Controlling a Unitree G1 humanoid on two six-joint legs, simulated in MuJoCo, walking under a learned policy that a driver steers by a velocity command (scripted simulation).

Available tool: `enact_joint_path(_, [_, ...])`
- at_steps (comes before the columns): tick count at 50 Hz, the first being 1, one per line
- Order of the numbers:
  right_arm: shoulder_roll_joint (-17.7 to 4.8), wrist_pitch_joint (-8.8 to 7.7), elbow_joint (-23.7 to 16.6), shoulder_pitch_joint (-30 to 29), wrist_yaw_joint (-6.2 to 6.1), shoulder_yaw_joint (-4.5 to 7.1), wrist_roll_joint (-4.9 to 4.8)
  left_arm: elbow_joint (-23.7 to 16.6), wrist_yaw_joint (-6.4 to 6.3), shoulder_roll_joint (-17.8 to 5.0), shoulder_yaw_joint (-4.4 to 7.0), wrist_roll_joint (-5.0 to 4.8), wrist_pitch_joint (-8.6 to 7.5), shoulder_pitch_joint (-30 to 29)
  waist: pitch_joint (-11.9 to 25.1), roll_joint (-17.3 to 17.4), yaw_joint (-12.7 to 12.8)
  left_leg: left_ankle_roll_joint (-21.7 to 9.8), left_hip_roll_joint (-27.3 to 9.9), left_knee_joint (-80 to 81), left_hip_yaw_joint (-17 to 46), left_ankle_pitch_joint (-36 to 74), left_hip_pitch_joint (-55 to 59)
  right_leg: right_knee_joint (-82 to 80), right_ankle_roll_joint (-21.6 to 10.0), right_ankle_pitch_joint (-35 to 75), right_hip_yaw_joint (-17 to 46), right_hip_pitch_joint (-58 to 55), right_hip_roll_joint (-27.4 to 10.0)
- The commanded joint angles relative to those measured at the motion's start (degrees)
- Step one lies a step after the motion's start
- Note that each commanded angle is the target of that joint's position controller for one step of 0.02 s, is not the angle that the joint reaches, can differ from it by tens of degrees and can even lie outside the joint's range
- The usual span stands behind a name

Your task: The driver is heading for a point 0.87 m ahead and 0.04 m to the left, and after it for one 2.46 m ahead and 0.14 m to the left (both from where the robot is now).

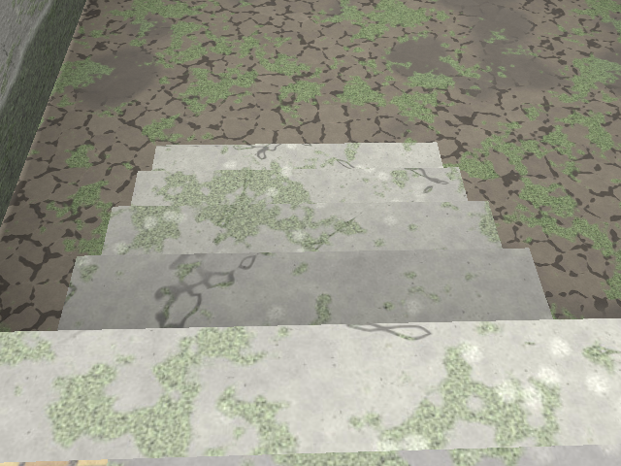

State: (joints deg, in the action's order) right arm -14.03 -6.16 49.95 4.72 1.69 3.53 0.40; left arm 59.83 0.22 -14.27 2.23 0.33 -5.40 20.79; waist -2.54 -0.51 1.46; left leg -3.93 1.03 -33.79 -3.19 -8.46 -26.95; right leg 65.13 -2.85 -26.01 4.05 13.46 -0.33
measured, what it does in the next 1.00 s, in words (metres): walks ahead: right foot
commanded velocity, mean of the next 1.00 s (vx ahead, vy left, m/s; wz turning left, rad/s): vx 0.49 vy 0.00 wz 0.09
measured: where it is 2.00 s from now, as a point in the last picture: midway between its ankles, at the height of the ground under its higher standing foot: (301, 255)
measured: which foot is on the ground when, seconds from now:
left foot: down 0.00-0.56, up 0.58-1.00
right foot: up 0.00-0.50, down 0.52-1.00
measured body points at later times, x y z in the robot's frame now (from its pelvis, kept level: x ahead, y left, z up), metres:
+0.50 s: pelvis +0.27 -0.03 +0.01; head +0.29 -0.04 +0.46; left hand +0.46 +0.17 -0.10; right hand +0.15 -0.22 -0.14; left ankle +0.10 +0.09 -0.72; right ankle +0.42 -0.15 -0.71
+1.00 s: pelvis +0.53 -0.06 +0.01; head +0.54 -0.05 +0.46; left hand +0.42 +0.13 -0.14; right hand +0.70 -0.25 -0.12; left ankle +0.66 +0.08 -0.66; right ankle +0.42 -0.16 -0.72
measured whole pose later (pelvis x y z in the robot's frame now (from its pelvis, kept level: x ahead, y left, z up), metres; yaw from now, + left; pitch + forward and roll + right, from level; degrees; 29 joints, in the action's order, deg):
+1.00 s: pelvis +0.53 -0.06 +0.01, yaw +6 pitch +1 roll -2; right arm -9.0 -4.6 51.5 7.6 5.0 1.7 4.1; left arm 61.8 2.0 -6.6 0.5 7.0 -6.9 29.5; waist 1.0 1.7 2.7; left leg -3.6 -3.7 -52.7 0.4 4.6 -41.1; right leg 19.3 -2.1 -21.4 -9.8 -0.7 2.2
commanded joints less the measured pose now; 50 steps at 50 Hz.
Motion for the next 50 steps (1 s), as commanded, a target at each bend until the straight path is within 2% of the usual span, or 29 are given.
enact_joint_path(1, [-1.0,-1.01,2.7,10.6,-1.60,-0.74,3.81,-4.8,1.19,0.3,-0.45,7.15,-2.23,0.3,1.2,5.1,-2.3,-8.4,-14.5,23.0,25.7,-21.0,17.9,7.1,-4.0,9.7,3.8,23.9,-4.4])
enact_joint_path(2, [-0.3,-0.76,2.6,8.6,-2.06,-1.13,3.46,-5.1,1.68,1.7,-0.95,6.37,-1.70,0.8,1.6,4.4,-0.7,-8.6,-14.7,24.2,23.3,-16.3,14.6,6.3,-3.8,11.6,3.5,21.6,-5.3])
enact_joint_path(4, [-0.3,-1.51,3.5,9.4,-1.91,-1.20,3.08,-4.8,2.73,0.6,-0.65,4.14,-0.85,1.7,1.8,3.6,0.4,-9.4,-13.8,26.2,19.9,-13.2,11.6,5.1,-3.3,13.3,2.8,22.0,-5.8])
enact_joint_path(5, [-0.3,-1.90,3.8,10.3,-1.65,-1.26,3.69,-4.9,2.92,0.5,-0.78,3.96,-0.63,1.2,1.6,3.3,0.1,-9.9,-13.5,26.7,18.4,-11.8,11.8,4.5,-3.0,15.8,2.6,24.5,-6.1])
enact_joint_path(8, [-0.6,-2.63,4.8,13.9,-0.80,-1.60,4.95,-7.6,2.68,-0.3,-1.10,4.78,-0.01,-5.8,0.5,2.1,-1.3,-12.2,-14.4,27.5,15.5,-4.6,14.0,-3.3,-1.5,25.1,2.3,32.9,-8.0])
enact_joint_path(13, [0.8,-1.97,7.5,22.8,1.30,-2.49,4.18,-9.3,2.63,1.3,-1.48,4.60,1.11,-13.0,-0.1,3.4,-3.9,-12.6,-12.3,25.4,8.8,6.9,14.9,-19.1,1.1,39.1,-2.6,30.1,-6.8])
enact_joint_path(18, [0.7,-1.77,11.1,30.1,2.18,-2.59,3.84,-12.5,2.75,1.0,-0.95,3.72,2.32,-20.9,-2.5,4.0,-6.0,-12.7,-15.5,25.2,10.0,11.9,28.6,-29.6,0.2,34.9,-2.8,32.6,-5.4])
enact_joint_path(21, [0.4,-1.18,11.6,29.7,1.97,-2.29,3.60,-14.1,2.54,0.9,-0.41,3.29,2.70,-24.6,-3.0,4.4,-5.8,-11.0,-16.6,24.8,9.1,14.6,34.2,-34.7,-1.3,28.6,-3.5,30.1,-4.4])
enact_joint_path(24, [-1.9,-0.38,10.9,28.2,1.18,-1.19,3.14,-15.0,2.38,-0.1,0.45,2.72,2.34,-26.3,-2.4,5.1,-4.9,-8.9,-17.4,22.6,8.3,20.0,35.8,-36.9,-2.9,22.0,-5.6,22.6,-2.5])
enact_joint_path(26, [-3.5,-0.25,10.2,26.3,0.50,-0.53,3.12,-14.1,2.06,-3.0,1.98,1.02,0.94,-21.5,2.3,5.1,-0.7,-5.4,-13.5,14.4,4.7,35.1,29.8,-37.4,-5.8,26.1,-8.9,4.4,0.9])
enact_joint_path(27, [-1.0,-0.63,9.9,28.5,0.36,-1.24,4.01,-11.6,1.73,-5.5,2.68,0.45,0.04,-12.5,13.0,1.6,1.1,-1.6,-8.5,2.1,1.3,32.0,22.0,-30.7,-10.6,34.3,-5.7,-15.2,-2.2])
enact_joint_path(28, [4.4,-1.44,8.3,34.8,1.18,-3.15,4.79,-7.8,1.74,-6.6,2.47,0.85,-0.03,3.5,27.1,-11.4,4.3,2.7,0.4,-16.5,0.9,5.3,-0.7,-37.4,-21.8,26.3,18.0,-44.4,-15.5])
enact_joint_path(29, [2.1,-1.13,7.9,28.1,2.48,-2.36,3.59,-3.0,1.20,-6.6,2.69,2.77,0.09,15.4,24.7,-8.7,9.2,2.0,3.2,-31.3,5.9,-24.7,-11.3,-47.8,-21.2,17.7,33.7,-46.7,-21.5])
enact_joint_path(30, [-0.1,-0.94,5.2,18.1,2.32,-0.96,2.31,-2.4,0.58,-8.0,3.71,3.28,-0.99,12.3,10.1,-4.0,8.9,-0.9,-0.6,-37.3,10.7,-21.4,-18.2,-50.6,-14.4,7.4,28.2,-34.6,-18.9])
enact_joint_path(31, [-1.6,-1.12,4.9,14.9,1.10,-0.37,2.64,-4.0,0.01,-6.6,3.63,2.37,-1.32,4.1,2.0,-3.0,5.9,-1.7,-4.7,-37.3,9.7,-15.9,-17.7,-52.3,-12.5,7.6,21.1,-21.2,-17.3])
enact_joint_path(32, [0.1,-1.04,4.6,16.0,0.07,-0.70,3.76,-4.7,-0.31,-3.2,2.52,1.92,-1.10,0.4,3.3,-3.1,2.8,-2.4,-6.7,-34.9,9.6,-12.8,-12.8,-53.7,-12.8,12.6,17.1,-14.9,-16.3])
enact_joint_path(33, [2.7,-0.79,4.7,15.5,-0.25,-1.37,4.26,-5.2,-0.44,0.1,1.75,1.93,-1.02,-2.0,2.7,-2.0,1.2,-2.4,-8.1,-33.5,9.2,-9.5,-10.6,-55.2,-12.8,18.0,13.1,-10.8,-15.3])
enact_joint_path(34, [4.8,-0.36,5.0,16.5,-0.26,-1.73,4.46,-5.5,-0.29,1.7,1.29,2.17,-0.98,-2.0,2.7,-1.6,-0.5,-2.2,-8.7,-32.0,8.7,-7.7,-8.4,-56.4,-12.8,21.8,10.6,-7.7,-14.3])
enact_joint_path(35, [5.2,0.07,5.6,17.7,0.08,-1.62,4.05,-5.4,-0.12,2.3,1.27,2.53,-1.26,-1.5,2.0,-1.3,-1.3,-1.9,-8.5,-30.9,8.4,-6.6,-8.7,-57.6,-12.6,22.6,8.0,-6.7,-13.7])
enact_joint_path(36, [4.7,0.32,6.0,17.6,0.72,-1.48,3.68,-5.4,0.02,2.5,1.34,2.82,-1.70,-0.9,1.3,-1.7,-1.3,-1.7,-8.5,-29.1,8.0,-4.2,-10.3,-58.4,-12.3,23.3,5.3,-6.3,-13.2])
enact_joint_path(39, [3.8,0.55,4.5,12.4,1.88,-1.46,3.33,-4.2,0.63,2.7,0.83,4.93,-2.66,2.5,0.5,-2.4,-0.9,-0.2,-8.8,-21.5,7.3,7.3,-14.7,-57.2,-12.7,37.2,-1.1,-5.0,-13.3])
enact_joint_path(41, [2.7,0.59,2.4,7.3,2.36,-1.36,3.55,-3.8,1.45,2.4,0.30,5.29,-2.61,4.2,1.2,-0.9,-0.5,0.3,-8.4,-13.6,6.6,15.4,-13.7,-55.9,-12.4,44.5,-5.2,-3.2,-12.7])
enact_joint_path(42, [2.7,0.76,1.6,5.4,2.48,-1.42,3.62,-3.4,1.82,1.8,0.13,5.19,-2.54,4.6,1.4,-2.0,-0.8,0.5,-7.5,-11.1,5.4,18.4,-11.4,-55.4,-12.1,47.3,-6.9,-1.5,-12.2])
enact_joint_path(43, [3.4,1.30,1.2,4.4,2.95,-1.63,3.76,-3.2,2.47,1.1,-0.03,5.76,-2.05,4.5,1.7,-3.0,-1.2,0.8,-6.3,-12.9,3.6,19.8,-6.6,-54.5,-11.1,48.2,-9.4,2.7,-11.0])
enact_joint_path(44, [2.4,1.66,0.8,4.2,3.23,-1.44,3.52,-3.0,2.76,0.5,-0.11,5.85,-1.92,4.8,1.3,-3.2,-1.6,1.0,-5.7,-13.2,3.5,20.2,-5.2,-54.4,-10.7,47.2,-10.2,3.9,-11.2])
enact_joint_path(45, [2.1,1.90,1.6,7.3,3.66,-1.52,3.41,-1.4,2.80,0.0,-0.11,6.93,-1.79,6.9,0.7,-3.6,-2.6,1.1,-6.8,-19.4,6.8,22.5,-7.5,-52.4,-11.0,48.5,-8.6,0.9,-14.4])
enact_joint_path(46, [1.0,1.77,2.2,9.5,3.98,-1.05,3.81,-1.4,2.49,-0.5,-0.07,7.39,-1.71,7.0,0.8,-1.4,-3.3,1.0,-6.2,-22.1,6.2,21.2,-9.7,-49.5,-10.0,48.1,-10.2,-2.1,-13.8])
enact_joint_path(49, [-0.5,0.95,-0.5,5.4,3.13,-0.32,3.98,-0.5,1.11,0.0,-0.63,6.78,-2.41,8.4,-0.4,-2.5,-2.7,0.1,-5.7,-23.4,3.7,10.3,-10.9,-46.0,-8.3,51.6,-10.8,-8.1,-14.4])
enact_joint_path(50, [-0.3,1.10,-2.1,2.2,2.52,-0.43,3.13,0.2,0.83,-0.6,-0.44,5.79,-2.61,8.8,-1.9,-3.3,-2.2,-0.1,-7.2,-18.1,6.4,6.4,-14.4,-46.1,-8.0,54.4,-9.8,-13.0,-16.6])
